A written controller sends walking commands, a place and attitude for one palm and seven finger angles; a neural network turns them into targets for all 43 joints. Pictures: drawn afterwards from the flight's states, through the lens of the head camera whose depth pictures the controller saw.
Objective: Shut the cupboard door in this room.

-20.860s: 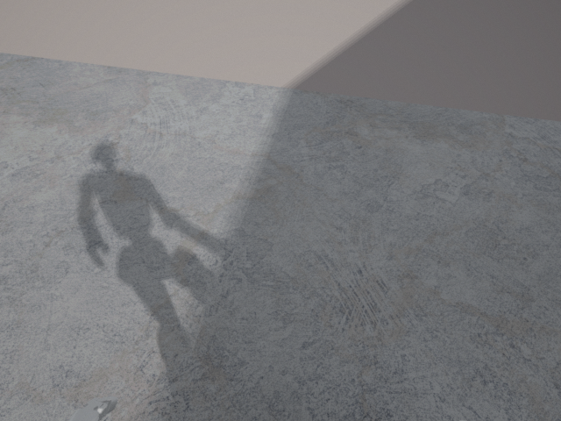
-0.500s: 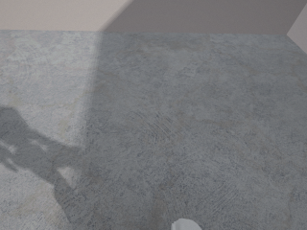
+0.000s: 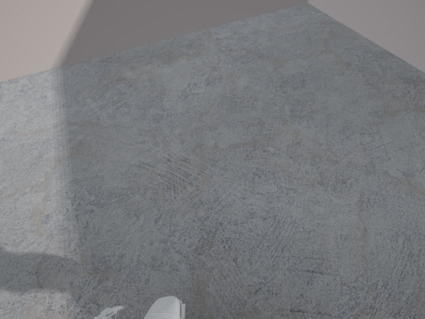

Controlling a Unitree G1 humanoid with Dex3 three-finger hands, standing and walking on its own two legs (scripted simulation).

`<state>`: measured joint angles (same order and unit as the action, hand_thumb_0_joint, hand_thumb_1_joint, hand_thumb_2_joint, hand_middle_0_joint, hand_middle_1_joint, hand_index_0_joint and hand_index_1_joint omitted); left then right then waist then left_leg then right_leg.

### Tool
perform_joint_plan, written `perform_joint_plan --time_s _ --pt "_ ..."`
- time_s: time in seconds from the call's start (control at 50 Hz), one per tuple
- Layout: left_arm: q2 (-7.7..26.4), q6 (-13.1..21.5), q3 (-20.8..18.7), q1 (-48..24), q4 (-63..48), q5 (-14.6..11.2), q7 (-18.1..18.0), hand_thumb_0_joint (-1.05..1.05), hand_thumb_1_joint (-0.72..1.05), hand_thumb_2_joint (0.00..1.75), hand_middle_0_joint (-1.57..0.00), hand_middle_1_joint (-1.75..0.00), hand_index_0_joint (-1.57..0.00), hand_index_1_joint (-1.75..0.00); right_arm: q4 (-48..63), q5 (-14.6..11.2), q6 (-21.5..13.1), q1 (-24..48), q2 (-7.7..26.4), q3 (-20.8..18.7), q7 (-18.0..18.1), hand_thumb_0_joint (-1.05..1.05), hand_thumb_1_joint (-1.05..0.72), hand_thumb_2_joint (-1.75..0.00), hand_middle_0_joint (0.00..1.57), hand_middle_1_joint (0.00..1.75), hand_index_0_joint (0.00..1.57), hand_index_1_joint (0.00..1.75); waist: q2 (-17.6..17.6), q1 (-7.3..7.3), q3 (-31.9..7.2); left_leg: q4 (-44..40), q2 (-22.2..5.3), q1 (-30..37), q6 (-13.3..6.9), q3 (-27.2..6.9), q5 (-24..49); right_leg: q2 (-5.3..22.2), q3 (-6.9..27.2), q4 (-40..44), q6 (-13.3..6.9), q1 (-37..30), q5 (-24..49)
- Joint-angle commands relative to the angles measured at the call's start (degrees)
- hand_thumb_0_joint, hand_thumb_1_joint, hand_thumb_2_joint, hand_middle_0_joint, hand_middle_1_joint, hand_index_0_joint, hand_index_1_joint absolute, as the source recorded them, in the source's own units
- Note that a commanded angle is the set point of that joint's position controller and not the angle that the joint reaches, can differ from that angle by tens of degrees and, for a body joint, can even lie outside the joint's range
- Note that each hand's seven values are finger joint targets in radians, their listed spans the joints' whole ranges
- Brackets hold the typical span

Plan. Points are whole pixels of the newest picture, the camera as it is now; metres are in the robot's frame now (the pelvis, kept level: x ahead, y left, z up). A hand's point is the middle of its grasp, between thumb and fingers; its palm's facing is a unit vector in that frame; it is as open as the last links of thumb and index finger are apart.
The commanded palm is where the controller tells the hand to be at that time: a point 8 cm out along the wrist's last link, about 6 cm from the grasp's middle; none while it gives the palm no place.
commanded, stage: turn or walk to find it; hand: left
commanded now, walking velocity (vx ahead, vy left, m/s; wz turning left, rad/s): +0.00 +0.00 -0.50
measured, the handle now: out of the picture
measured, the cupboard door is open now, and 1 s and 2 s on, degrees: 86 86 86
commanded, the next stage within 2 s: stand and wait in 1.84 s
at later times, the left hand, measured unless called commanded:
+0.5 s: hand out of the picture +0.07 +0.26 -0.17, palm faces -0.17 -0.96 -0.21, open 7.4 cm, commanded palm none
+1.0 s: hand out of the picture +0.12 +0.10 -0.14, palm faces -0.47 -0.84 -0.27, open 7.4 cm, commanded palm none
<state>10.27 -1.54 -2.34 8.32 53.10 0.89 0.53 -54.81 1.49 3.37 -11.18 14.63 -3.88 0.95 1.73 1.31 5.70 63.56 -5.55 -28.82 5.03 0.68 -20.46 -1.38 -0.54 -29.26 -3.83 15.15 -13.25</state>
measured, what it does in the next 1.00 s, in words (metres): steps on the spot, turning right: left foot, then right foot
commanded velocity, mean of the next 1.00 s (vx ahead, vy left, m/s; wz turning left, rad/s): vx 0.02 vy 0.00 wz -0.50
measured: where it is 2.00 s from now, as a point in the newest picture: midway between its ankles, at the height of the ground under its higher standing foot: outside the picture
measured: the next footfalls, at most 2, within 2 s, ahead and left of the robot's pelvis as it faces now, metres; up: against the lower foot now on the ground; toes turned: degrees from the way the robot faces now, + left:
left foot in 0.30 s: +0.04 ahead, +0.15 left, +0.00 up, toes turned -6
right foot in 0.76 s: -0.05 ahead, -0.09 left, +0.00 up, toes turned -29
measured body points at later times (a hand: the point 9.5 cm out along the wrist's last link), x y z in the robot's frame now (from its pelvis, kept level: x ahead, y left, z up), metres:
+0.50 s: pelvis -0.02 +0.05 +0.00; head +0.01 +0.07 +0.45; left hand +0.08 +0.31 -0.15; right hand +0.01 -0.20 -0.13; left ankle +0.00 +0.15 -0.74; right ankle -0.07 -0.09 -0.65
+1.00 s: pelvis -0.07 -0.02 +0.00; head -0.04 -0.07 +0.45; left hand +0.14 +0.14 -0.12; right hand -0.16 -0.26 -0.16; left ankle +0.01 +0.15 -0.65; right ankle -0.09 -0.07 -0.74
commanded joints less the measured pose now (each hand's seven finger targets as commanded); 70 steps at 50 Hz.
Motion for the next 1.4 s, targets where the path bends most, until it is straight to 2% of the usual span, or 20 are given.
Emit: perform_joint_plan --time_s 0.0,0.14,0.22,0.24,0.28,0.3,0.34,0.4,0.52,0.64,0.7,0.72,0.74,0.76,0.78,0.82,0.9,1.12,1.28,1.38 --pt "12.8 1.1 -3.4 3.2 -3.1 0.0 -1.0 0.00 0.90 0.90 -0.20 -0.30 -0.20 -0.30 4.4 -0.1 -1.0 0.9 4.3 -1.0 0.2 0.00 -0.90 -0.90 0.20 0.30 0.20 0.30 -8.5 -2.65 -6.4 -2.1 0.5 -2.5 0.1 -1.2 0.0 13.8 16.9 11.4 -4.9 -5.9 11.5" --pt "13.8 0.6 -4.1 4.7 -2.5 0.5 -1.2 0.00 0.90 0.90 -0.20 -0.30 -0.20 -0.30 6.3 -0.9 -2.0 3.8 3.4 -0.4 0.6 0.00 -0.90 -0.90 0.20 0.30 0.20 0.30 -9.8 -3.61 -7.7 -17.0 2.7 3.8 -1.3 -1.0 -5.1 14.0 23.4 9.4 -7.5 -5.8 15.9" --pt "13.8 0.1 -4.1 1.3 -2.8 0.1 -1.1 0.00 0.90 0.90 -0.20 -0.30 -0.20 -0.30 4.8 -1.5 -2.8 -2.0 3.3 -0.3 1.1 0.00 -0.90 -0.90 0.20 0.30 0.20 0.30 -9.5 -0.55 -10.1 -33.1 4.5 16.0 -2.4 -0.1 1.8 10.9 23.7 5.7 -4.2 -1.0 16.2" --pt "12.9 -0.1 -3.9 0.5 -3.4 -0.2 -1.2 0.00 0.90 0.90 -0.20 -0.30 -0.20 -0.30 4.0 -1.6 -3.3 -4.7 4.2 -0.4 1.3 0.00 -0.90 -0.90 0.20 0.30 0.20 0.30 -7.2 0.89 -11.4 -40.1 2.9 24.2 -3.0 -0.7 5.9 8.6 21.9 2.7 -1.9 4.3 12.1" --pt "8.1 -0.5 -2.8 1.5 -4.9 -0.6 -0.3 0.00 0.90 0.90 -0.20 -0.30 -0.20 -0.30 5.4 -0.6 -3.6 -3.6 12.2 -1.8 1.3 0.00 -0.90 -0.90 0.20 0.30 0.20 0.30 17.0 0.46 -8.2 -51.0 -18.9 28.8 -9.9 -21.6 7.8 -3.5 6.3 -18.1 4.7 21.0 -18.3" --pt "9.9 -1.0 -3.3 1.1 -4.6 0.2 -0.3 0.00 0.90 0.90 -0.20 -0.30 -0.20 -0.30 6.4 -0.4 -3.1 -1.8 12.1 -1.6 1.2 0.00 -0.90 -0.90 0.20 0.30 0.20 0.30 12.0 0.47 -6.0 -50.3 -21.7 21.0 -13.0 -20.1 8.8 -0.8 6.0 -27.6 5.4 18.7 -19.3" --pt "11.1 -1.7 -4.5 3.4 -2.5 1.0 0.2 0.00 0.90 0.90 -0.20 -0.30 -0.20 -0.30 7.7 -0.2 -3.4 4.3 7.4 -0.5 1.5 0.00 -0.90 -0.90 0.20 0.30 0.20 0.30 9.3 -2.79 -4.0 -50.0 -15.4 16.5 -11.7 -11.9 10.4 0.4 5.7 -36.6 6.7 17.4 -13.5" --pt "8.8 -1.4 -4.0 3.9 -1.8 0.7 1.1 0.00 0.90 0.90 -0.20 -0.30 -0.20 -0.30 7.2 -0.1 -3.9 2.2 6.4 -0.6 1.4 0.00 -0.90 -0.90 0.20 0.30 0.20 0.30 5.8 -2.32 -5.1 -46.5 -10.6 20.3 -11.4 -3.5 18.7 1.3 2.8 -40.2 7.7 18.5 -8.7" --pt "7.0 -1.6 -3.1 0.1 -3.0 0.3 1.1 0.00 0.90 0.90 -0.20 -0.30 -0.20 -0.30 4.6 -0.4 -4.1 -4.2 6.4 -1.5 1.1 0.00 -0.90 -0.90 0.20 0.30 0.20 0.30 7.6 0.28 -5.5 -44.2 -13.1 26.8 -13.4 -0.4 27.0 4.1 -0.2 -32.7 8.9 19.6 -10.0" --pt "5.4 -1.0 -2.2 -2.7 -4.0 0.1 1.0 0.00 0.90 0.90 -0.20 -0.30 -0.20 -0.30 2.8 0.1 -3.5 -5.7 8.0 -2.6 0.4 0.00 -0.90 -0.90 0.20 0.30 0.20 0.30 11.0 1.59 -6.5 -39.9 -15.0 24.4 -12.9 2.9 31.0 3.6 -4.7 -16.2 7.2 9.4 -14.1" --pt "6.7 -0.2 -2.5 2.2 -2.7 0.1 0.7 0.00 0.90 0.90 -0.20 -0.30 -0.20 -0.30 2.8 -0.1 -3.3 -3.7 8.4 -2.8 0.2 0.00 -0.90 -0.90 0.20 0.30 0.20 0.30 9.0 -1.58 -8.3 -32.8 -14.1 19.6 -9.0 6.5 27.3 2.9 -5.7 -1.5 5.6 -1.4 -2.7" --pt "9.8 0.4 -3.0 6.5 -1.6 0.3 0.4 0.00 0.90 0.90 -0.20 -0.30 -0.20 -0.30 3.0 -0.6 -3.0 -3.7 7.1 -2.5 -0.1 0.00 -0.90 -0.90 0.20 0.30 0.20 0.30 2.2 -3.70 -10.5 -24.2 -11.7 14.6 -5.4 9.4 20.0 5.7 -2.0 6.5 4.4 -10.0 6.1" --pt "16.8 1.3 -4.2 9.4 -0.8 1.0 -0.5 0.00 0.90 0.90 -0.20 -0.30 -0.20 -0.30 5.2 -0.8 -2.7 -3.1 2.0 -1.2 -0.3 0.00 -0.90 -0.90 0.20 0.30 0.20 0.30 -18.7 -5.39 -9.9 -10.9 -4.0 -2.3 -1.6 11.7 -10.9 20.5 18.3 10.8 -0.5 -18.4 21.2" --pt "18.4 0.8 -4.5 11.1 -0.2 -0.2 -1.1 0.00 0.90 0.90 -0.20 -0.30 -0.20 -0.30 7.3 -0.7 -1.9 1.5 2.2 -0.6 0.2 0.00 -0.90 -0.90 0.20 0.30 0.20 0.30 -19.3 -6.88 -9.2 -3.0 -1.0 -5.7 -1.5 4.7 -17.8 25.3 22.7 9.3 -5.5 -14.2 34.3" --pt "16.8 0.6 -4.6 9.5 -0.7 -0.2 -1.5 0.00 0.90 0.90 -0.20 -0.30 -0.20 -0.30 6.8 -0.8 -1.2 1.2 2.8 -0.9 0.5 0.00 -0.90 -0.90 0.20 0.30 0.20 0.30 -15.7 -5.58 -8.8 1.5 -1.6 -5.3 -2.0 0.5 -13.8 23.6 19.4 9.9 -7.2 -11.6 28.0" --pt "13.8 0.3 -4.2 2.7 -2.4 -0.2 -2.0 0.00 0.90 0.90 -0.20 -0.30 -0.20 -0.30 4.9 -0.4 -0.9 0.9 3.9 -1.1 0.5 0.00 -0.90 -0.90 0.20 0.30 0.20 0.30 -13.2 -3.30 -5.5 4.6 -2.1 -6.7 -1.7 -1.3 -6.7 18.8 17.6 10.7 -5.4 -8.8 18.7" --pt "11.7 1.5 -3.0 1.6 -3.4 -0.5 -1.4 0.00 0.90 0.90 -0.20 -0.30 -0.20 -0.30 2.5 -0.1 -0.8 -2.7 4.0 -1.2 0.0 0.00 -0.90 -0.90 0.20 0.30 0.20 0.30 -8.5 -1.39 -7.8 3.3 -1.0 -4.5 -0.1 -0.8 1.4 13.8 11.7 9.5 -2.2 -10.2 23.8" --pt "11.8 3.4 -3.4 9.8 0.4 0.0 -0.5 0.00 0.90 0.90 -0.20 -0.30 -0.20 -0.30 6.1 0.4 -2.6 5.5 5.1 -1.2 -1.0 0.00 -0.90 -0.90 0.20 0.30 0.20 0.30 -6.9 -4.72 -4.0 -5.6 -0.7 -9.6 0.4 -1.9 1.6 14.4 25.1 17.7 -6.7 -12.6 -8.7" --pt "11.6 4.3 -3.1 13.6 2.3 0.3 -0.5 0.00 0.90 0.90 -0.20 -0.30 -0.20 -0.30 8.6 -0.1 -4.3 10.0 4.0 -0.5 -1.4 0.00 -0.90 -0.90 0.20 0.30 0.20 0.30 -7.8 -5.37 -3.9 -16.5 1.5 -6.1 -0.8 -1.2 0.4 13.0 26.8 16.7 -8.2 -13.5 -3.7" --pt "12.5 4.0 -3.2 9.6 2.0 0.3 -0.4 0.00 0.90 0.90 -0.20 -0.30 -0.20 -0.30 8.4 -0.7 -5.4 6.5 3.6 -0.2 -1.1 0.00 -0.90 -0.90 0.20 0.30 0.20 0.30 -7.9 -2.09 -3.6 -30.3 3.9 12.0 -1.9 0.2 3.5 10.5 24.3 12.1 -6.0 -1.8 -1.2"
